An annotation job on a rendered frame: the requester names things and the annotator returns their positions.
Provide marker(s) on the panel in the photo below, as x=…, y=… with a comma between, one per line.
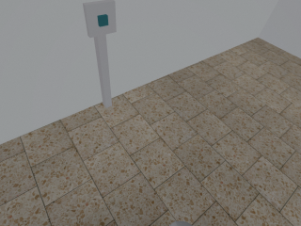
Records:
x=92, y=10

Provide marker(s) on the button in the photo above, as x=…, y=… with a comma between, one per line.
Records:
x=102, y=20

